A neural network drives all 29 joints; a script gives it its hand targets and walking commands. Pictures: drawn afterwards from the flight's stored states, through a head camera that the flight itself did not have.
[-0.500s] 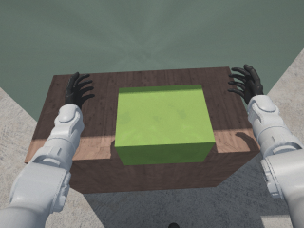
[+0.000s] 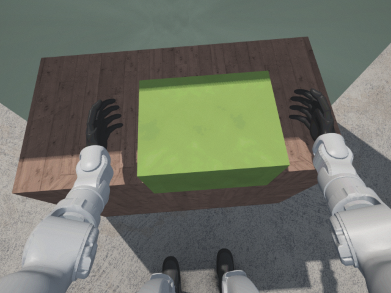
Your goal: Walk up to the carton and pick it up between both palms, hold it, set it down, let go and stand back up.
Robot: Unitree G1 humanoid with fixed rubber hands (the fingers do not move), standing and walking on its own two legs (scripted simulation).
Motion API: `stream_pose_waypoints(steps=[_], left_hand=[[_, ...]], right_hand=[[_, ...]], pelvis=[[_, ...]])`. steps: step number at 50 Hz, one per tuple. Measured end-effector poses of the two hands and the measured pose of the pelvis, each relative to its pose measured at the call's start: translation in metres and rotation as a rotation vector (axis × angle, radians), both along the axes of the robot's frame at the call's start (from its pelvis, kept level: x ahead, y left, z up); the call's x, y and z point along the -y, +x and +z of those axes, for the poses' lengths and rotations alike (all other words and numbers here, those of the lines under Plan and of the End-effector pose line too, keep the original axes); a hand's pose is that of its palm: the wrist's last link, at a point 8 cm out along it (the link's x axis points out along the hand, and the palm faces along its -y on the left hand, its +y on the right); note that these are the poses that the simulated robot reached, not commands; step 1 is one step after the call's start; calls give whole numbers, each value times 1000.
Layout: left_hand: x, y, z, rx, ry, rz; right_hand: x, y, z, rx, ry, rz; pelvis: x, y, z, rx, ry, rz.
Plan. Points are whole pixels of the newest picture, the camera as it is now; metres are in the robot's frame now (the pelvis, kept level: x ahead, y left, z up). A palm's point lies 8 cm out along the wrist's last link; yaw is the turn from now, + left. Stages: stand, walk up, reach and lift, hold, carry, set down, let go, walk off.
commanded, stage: reach and lift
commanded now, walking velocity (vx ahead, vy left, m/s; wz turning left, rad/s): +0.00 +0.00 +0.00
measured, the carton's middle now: (207, 136) +0.43 -0.02 -0.06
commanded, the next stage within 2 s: none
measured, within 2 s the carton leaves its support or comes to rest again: neither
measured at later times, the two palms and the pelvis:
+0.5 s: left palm (111, 141) +0.42 +0.20 -0.06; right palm (300, 134) +0.44 -0.23 -0.06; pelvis -0.01 -0.01 -0.01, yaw +1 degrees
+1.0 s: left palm (125, 142) +0.42 +0.17 -0.07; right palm (285, 139) +0.43 -0.19 -0.07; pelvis +0.01 -0.01 +0.00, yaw +3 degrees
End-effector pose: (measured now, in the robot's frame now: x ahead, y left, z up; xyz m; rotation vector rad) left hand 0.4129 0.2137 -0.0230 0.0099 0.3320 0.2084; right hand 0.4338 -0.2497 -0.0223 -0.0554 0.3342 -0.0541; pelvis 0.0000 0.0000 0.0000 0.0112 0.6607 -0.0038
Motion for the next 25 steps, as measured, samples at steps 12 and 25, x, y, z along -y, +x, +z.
stream_pose_waypoints(steps=[12,25], left_hand=[[10,16,-21,18,-12,-31],[14,12,-37,38,-25,-35]], right_hand=[[-3,10,-20,55,-5,-11],[-24,4,-40,57,9,20]], pelvis=[[4,-3,-10,-86,13,-6],[5,-6,-8,-109,12,4]])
